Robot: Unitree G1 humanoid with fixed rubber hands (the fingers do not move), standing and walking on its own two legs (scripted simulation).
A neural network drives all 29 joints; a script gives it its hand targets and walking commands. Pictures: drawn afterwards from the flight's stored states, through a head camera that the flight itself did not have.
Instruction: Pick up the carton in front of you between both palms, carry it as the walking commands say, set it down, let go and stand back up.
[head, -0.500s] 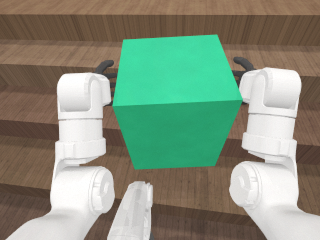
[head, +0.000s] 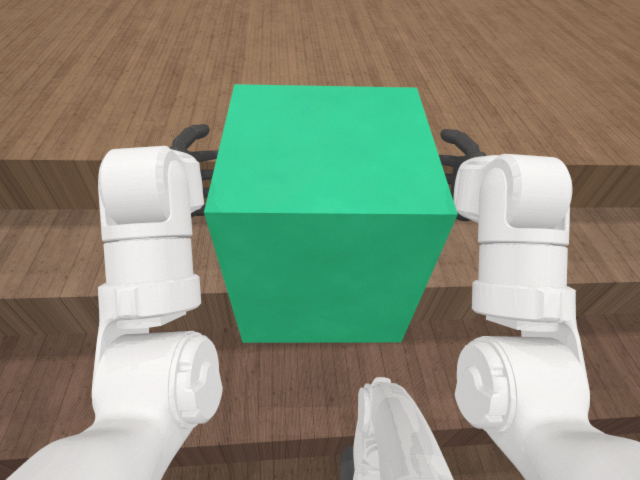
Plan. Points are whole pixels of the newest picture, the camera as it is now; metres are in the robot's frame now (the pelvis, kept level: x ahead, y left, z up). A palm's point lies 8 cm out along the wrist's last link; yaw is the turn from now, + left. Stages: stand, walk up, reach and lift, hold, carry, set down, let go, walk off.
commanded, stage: carry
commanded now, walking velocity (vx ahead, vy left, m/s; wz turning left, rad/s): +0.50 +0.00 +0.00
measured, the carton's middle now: (324, 223) +0.41 -0.01 +0.13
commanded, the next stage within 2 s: none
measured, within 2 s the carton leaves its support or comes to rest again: neither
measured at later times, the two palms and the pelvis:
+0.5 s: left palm out of the picture +0.70 +0.18 +0.39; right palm out of the picture +0.70 -0.12 +0.38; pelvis +0.32 +0.04 +0.18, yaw +3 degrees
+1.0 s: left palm out of the picture +0.99 +0.19 +0.54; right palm out of the picture +1.02 -0.11 +0.55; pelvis +0.62 -0.01 +0.36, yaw +0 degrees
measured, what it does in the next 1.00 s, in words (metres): climbs: left foot 0.16 m higher, then right foot 0.16 m higher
